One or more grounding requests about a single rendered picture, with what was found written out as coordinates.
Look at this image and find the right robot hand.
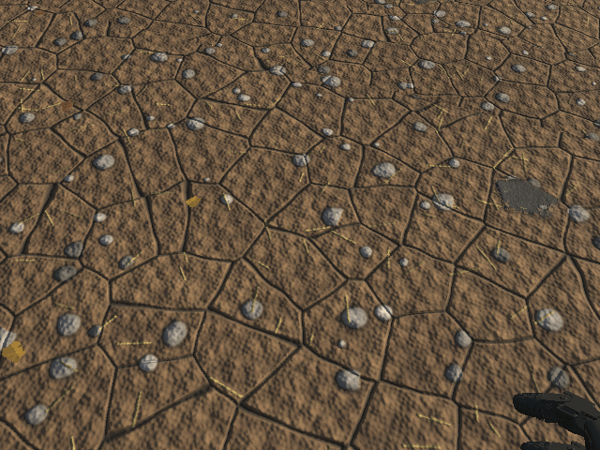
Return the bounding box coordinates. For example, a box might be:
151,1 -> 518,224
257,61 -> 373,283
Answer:
513,391 -> 600,450

